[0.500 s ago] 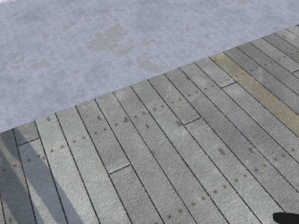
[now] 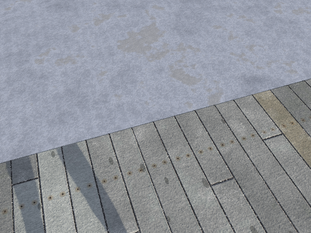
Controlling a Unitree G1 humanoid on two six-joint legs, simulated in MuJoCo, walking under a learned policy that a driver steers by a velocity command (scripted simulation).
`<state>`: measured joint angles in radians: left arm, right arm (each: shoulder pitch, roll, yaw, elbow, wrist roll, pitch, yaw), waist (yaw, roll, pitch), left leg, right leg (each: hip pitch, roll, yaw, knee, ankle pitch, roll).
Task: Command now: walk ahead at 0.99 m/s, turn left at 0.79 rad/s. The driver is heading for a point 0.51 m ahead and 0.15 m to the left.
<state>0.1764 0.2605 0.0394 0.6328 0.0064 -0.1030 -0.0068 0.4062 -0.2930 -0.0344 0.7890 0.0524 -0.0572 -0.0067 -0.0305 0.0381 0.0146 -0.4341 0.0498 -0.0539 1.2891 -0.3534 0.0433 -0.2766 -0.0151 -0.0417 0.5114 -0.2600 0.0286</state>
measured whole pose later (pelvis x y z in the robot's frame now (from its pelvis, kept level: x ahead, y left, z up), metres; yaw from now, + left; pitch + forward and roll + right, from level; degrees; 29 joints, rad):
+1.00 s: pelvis +0.56 +0.16 -0.01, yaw +31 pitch -2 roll -2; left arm 0.25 0.19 0.02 0.77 0.00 0.04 0.01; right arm 0.24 -0.20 -0.01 0.82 -0.02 0.06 -0.02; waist 0.03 -0.02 0.05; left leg -0.32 0.00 -0.08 0.66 -0.30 0.00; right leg -0.39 0.04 -0.02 0.50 -0.12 -0.02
